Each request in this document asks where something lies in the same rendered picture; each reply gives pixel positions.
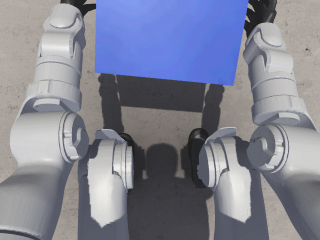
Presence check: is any right robot shin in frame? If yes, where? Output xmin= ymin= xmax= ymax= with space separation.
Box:
xmin=197 ymin=127 xmax=261 ymax=185

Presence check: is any robot right foot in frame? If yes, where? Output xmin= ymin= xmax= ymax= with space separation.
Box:
xmin=188 ymin=128 xmax=209 ymax=189

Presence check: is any robot left upper arm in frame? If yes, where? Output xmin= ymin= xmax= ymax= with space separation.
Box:
xmin=0 ymin=110 xmax=89 ymax=240

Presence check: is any robot right hand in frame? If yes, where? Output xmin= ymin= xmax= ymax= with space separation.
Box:
xmin=244 ymin=0 xmax=277 ymax=38

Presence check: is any carton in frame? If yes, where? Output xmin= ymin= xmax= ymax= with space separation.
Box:
xmin=94 ymin=0 xmax=249 ymax=86

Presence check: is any robot right upper arm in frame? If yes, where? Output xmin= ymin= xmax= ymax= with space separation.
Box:
xmin=246 ymin=122 xmax=320 ymax=240

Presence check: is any left robot forearm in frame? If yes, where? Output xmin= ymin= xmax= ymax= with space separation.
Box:
xmin=9 ymin=3 xmax=86 ymax=158

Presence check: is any right robot forearm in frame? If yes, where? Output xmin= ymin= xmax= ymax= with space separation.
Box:
xmin=242 ymin=22 xmax=320 ymax=133

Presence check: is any robot left hand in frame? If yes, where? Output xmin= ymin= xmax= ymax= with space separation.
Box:
xmin=60 ymin=0 xmax=96 ymax=18

